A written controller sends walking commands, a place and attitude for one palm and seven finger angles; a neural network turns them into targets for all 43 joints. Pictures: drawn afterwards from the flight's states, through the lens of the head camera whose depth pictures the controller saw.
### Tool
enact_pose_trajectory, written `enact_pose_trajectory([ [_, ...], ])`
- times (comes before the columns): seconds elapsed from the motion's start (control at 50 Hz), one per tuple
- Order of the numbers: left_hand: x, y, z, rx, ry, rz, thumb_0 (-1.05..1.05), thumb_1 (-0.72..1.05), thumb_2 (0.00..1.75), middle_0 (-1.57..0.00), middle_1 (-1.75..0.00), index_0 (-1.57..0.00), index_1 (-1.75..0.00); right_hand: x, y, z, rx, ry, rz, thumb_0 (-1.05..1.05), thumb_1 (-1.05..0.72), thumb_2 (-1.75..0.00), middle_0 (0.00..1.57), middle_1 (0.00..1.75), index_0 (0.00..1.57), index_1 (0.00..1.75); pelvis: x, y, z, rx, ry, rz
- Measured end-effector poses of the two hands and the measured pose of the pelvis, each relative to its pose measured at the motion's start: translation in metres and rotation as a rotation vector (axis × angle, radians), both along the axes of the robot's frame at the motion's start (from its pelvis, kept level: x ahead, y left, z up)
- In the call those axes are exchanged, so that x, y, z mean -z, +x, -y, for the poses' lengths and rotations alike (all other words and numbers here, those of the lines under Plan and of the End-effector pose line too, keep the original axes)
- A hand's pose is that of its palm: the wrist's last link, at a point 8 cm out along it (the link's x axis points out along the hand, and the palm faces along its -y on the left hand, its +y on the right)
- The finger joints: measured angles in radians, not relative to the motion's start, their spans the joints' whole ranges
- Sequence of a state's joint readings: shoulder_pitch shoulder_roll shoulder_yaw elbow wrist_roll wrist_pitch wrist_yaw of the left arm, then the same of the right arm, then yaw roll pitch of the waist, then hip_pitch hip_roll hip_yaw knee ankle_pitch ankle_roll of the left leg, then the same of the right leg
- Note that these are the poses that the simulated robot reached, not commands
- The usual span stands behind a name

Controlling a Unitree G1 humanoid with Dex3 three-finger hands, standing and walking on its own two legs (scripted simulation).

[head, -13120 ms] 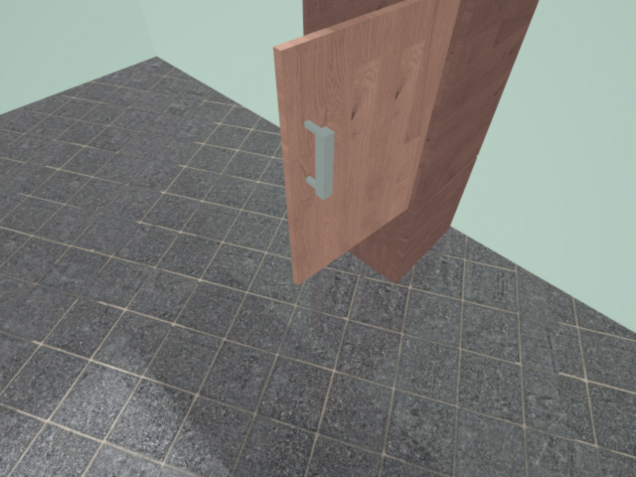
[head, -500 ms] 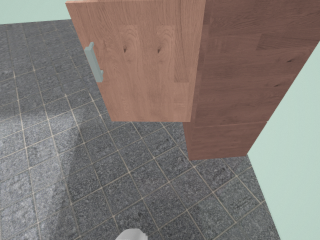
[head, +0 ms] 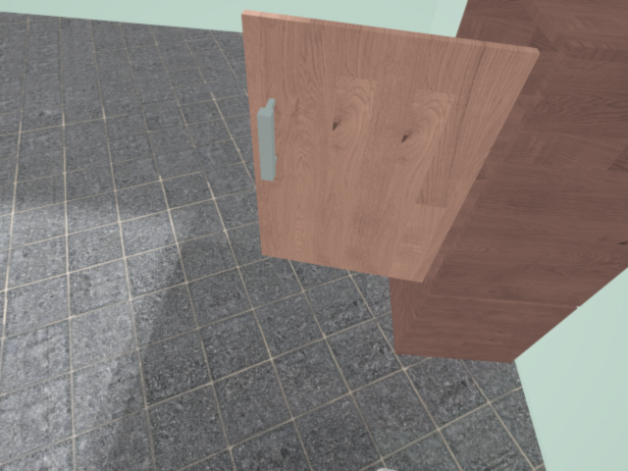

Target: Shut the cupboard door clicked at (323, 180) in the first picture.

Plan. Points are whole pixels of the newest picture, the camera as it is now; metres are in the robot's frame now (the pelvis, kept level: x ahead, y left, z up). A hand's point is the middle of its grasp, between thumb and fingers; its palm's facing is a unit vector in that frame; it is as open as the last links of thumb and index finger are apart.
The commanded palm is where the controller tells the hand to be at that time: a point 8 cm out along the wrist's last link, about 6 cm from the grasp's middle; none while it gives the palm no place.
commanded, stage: take the last steps up to it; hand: left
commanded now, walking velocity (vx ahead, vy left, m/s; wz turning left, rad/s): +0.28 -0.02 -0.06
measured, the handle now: (269, 140) +0.63 +0.15 +0.05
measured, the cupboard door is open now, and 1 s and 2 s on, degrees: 84 84 84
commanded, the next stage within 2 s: come to a stop and stand still in 0.36 s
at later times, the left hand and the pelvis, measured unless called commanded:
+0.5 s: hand (239, 395) +0.25 +0.14 -0.16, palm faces +0.02 -0.98 -0.21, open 7.1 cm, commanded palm none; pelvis +0.15 -0.04 +0.00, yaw -1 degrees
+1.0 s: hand (212, 412) +0.22 +0.18 -0.18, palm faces +0.00 -0.97 -0.24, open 7.3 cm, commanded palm none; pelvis +0.17 -0.02 +0.00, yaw -3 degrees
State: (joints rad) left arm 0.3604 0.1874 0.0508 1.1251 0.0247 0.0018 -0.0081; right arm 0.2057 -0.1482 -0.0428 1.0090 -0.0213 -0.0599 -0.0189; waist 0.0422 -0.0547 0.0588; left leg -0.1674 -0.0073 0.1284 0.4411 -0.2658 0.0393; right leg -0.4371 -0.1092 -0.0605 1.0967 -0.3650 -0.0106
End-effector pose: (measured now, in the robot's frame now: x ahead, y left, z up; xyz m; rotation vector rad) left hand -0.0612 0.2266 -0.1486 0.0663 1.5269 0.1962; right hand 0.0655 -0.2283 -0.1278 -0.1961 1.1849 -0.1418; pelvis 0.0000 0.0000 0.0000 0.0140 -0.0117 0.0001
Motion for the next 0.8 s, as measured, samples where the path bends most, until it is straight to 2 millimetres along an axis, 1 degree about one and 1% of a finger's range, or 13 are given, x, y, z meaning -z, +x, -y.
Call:
enact_pose_trajectory([
  [0.06, -0.004, 0.059, -0.009, 0.037, 0.014, 0.107, 0.01, 0.91, 0.90, -0.20, -0.30, -0.20, -0.30, 0.000, -0.018, 0.003, 0.029, -0.008, -0.078, -0.01, -0.95, -0.90, 0.21, 0.30, 0.20, 0.30, -0.004, 0.016, -0.004, 0.007, 0.002, -0.002],
  [0.12, -0.009, 0.121, -0.011, 0.077, 0.026, 0.207, 0.01, 0.91, 0.90, -0.20, -0.30, -0.19, -0.30, 0.003, -0.040, 0.003, 0.064, 0.001, -0.176, -0.01, -0.94, -0.90, 0.20, 0.30, 0.20, 0.30, -0.005, 0.034, -0.004, 0.011, 0.007, -0.004],
  [0.22, -0.015, 0.219, 0.002, 0.166, 0.037, 0.328, 0.00, 0.91, 0.90, -0.20, -0.30, -0.19, -0.30, 0.010, -0.068, -0.001, 0.136, 0.042, -0.326, 0.00, -0.92, -0.90, 0.20, 0.30, 0.20, 0.30, 0.000, 0.067, 0.005, 0.026, 0.017, -0.003],
  [0.3, -0.014, 0.286, 0.021, 0.228, 0.050, 0.400, 0.00, 0.91, 0.90, -0.20, -0.30, -0.19, -0.30, 0.022, -0.075, -0.001, 0.187, 0.089, -0.425, 0.01, -0.91, -0.90, 0.20, 0.30, 0.20, 0.30, 0.012, 0.101, 0.021, 0.034, 0.023, -0.003],
  [0.34, -0.012, 0.306, 0.031, 0.233, 0.056, 0.432, 0.00, 0.91, 0.90, -0.20, -0.30, -0.20, -0.30, 0.028, -0.067, 0.002, 0.199, 0.108, -0.460, 0.01, -0.91, -0.90, 0.20, 0.30, 0.20, 0.30, 0.016, 0.113, 0.029, 0.032, 0.011, 0.002],
  [0.36, -0.012, 0.311, 0.035, 0.229, 0.055, 0.436, 0.00, 0.91, 0.90, -0.20, -0.30, -0.20, -0.30, 0.029, -0.059, 0.005, 0.199, 0.112, -0.464, 0.01, -0.91, -0.90, 0.20, 0.30, 0.20, 0.30, 0.016, 0.118, 0.031, 0.025, 0.006, 0.007],
  [0.4, -0.013, 0.312, 0.041, 0.212, 0.050, 0.419, 0.00, 0.91, 0.90, -0.20, -0.30, -0.20, -0.30, 0.028, -0.036, 0.010, 0.192, 0.111, -0.447, 0.01, -0.91, -0.90, 0.20, 0.30, 0.20, 0.30, 0.011, 0.128, 0.034, 0.021, -0.001, 0.011],
  [0.46, -0.013, 0.302, 0.047, 0.170, 0.040, 0.361, 0.00, 0.92, 0.90, -0.20, -0.30, -0.20, -0.30, 0.024, 0.012, 0.019, 0.166, 0.097, -0.373, 0.01, -0.91, -0.90, 0.20, 0.30, 0.19, 0.30, 0.004, 0.143, 0.037, 0.016, -0.011, 0.002],
  [0.56, -0.013, 0.292, 0.033, 0.127, 0.063, 0.287, -0.02, 0.96, 0.90, -0.20, -0.30, -0.20, -0.30, 0.017, 0.095, 0.024, 0.107, 0.064, -0.233, 0.01, -0.91, -0.90, 0.20, 0.30, 0.19, 0.30, -0.003, 0.167, 0.036, 0.016, -0.020, -0.014],
  [0.62, -0.007, 0.283, 0.028, 0.109, 0.048, 0.229, -0.02, 0.95, 0.90, -0.20, -0.30, -0.20, -0.30, 0.016, 0.133, 0.028, 0.084, 0.025, -0.180, 0.02, -0.94, -0.90, 0.20, 0.30, 0.19, 0.30, -0.001, 0.180, 0.026, 0.025, -0.026, -0.008],
  [0.7, 0.009, 0.275, 0.017, 0.078, 0.022, 0.164, -0.01, 0.93, 0.90, -0.20, -0.30, -0.20, -0.30, 0.015, 0.173, 0.022, 0.065, -0.011, -0.106, 0.02, -0.94, -0.90, 0.20, 0.30, 0.19, 0.30, 0.007, 0.196, 0.012, 0.025, -0.039, 0.005],
  [0.76, 0.014, 0.273, 0.011, 0.064, 0.017, 0.139, 0.00, 0.92, 0.90, -0.20, -0.30, -0.20, -0.30, 0.009, 0.193, 0.014, 0.042, -0.023, -0.076, 0.01, -0.93, -0.90, 0.20, 0.30, 0.19, 0.30, 0.007, 0.200, 0.007, 0.037, -0.020, 0.005],
  [0.8, 0.014, 0.273, 0.008, 0.066, 0.015, 0.124, 0.00, 0.92, 0.90, -0.20, -0.30, -0.20, -0.30, 0.007, 0.202, 0.009, 0.033, -0.027, -0.057, 0.01, -0.92, -0.90, 0.20, 0.30, 0.19, 0.30, 0.007, 0.199, 0.006, 0.042, -0.018, -0.001],
])
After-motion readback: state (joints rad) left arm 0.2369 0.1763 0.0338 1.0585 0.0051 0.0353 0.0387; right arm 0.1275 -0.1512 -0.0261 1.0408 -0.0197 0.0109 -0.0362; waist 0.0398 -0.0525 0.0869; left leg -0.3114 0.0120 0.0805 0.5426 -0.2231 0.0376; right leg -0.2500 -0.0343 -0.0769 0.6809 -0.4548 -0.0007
